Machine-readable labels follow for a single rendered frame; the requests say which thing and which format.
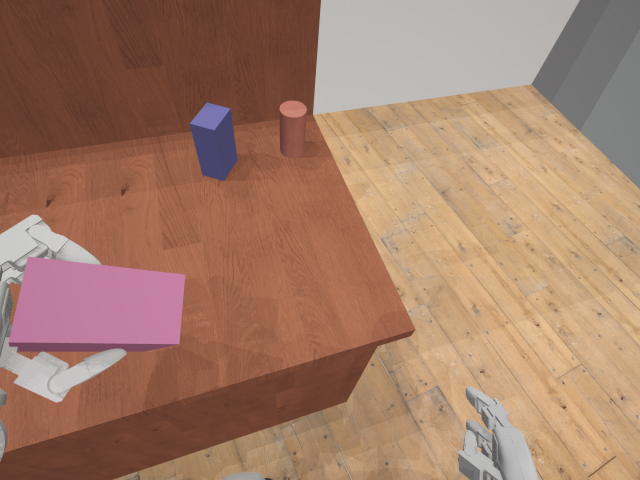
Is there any robot left hand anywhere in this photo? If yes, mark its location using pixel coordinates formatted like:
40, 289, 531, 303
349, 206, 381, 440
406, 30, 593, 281
0, 215, 127, 403

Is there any robot right hand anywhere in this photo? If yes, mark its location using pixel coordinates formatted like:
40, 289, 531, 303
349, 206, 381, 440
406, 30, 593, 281
459, 386, 539, 480

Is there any sponge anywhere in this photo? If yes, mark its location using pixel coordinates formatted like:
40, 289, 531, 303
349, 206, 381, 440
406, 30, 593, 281
9, 257, 185, 352

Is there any table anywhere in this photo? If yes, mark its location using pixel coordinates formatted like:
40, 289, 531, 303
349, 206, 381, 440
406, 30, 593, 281
0, 0, 416, 480

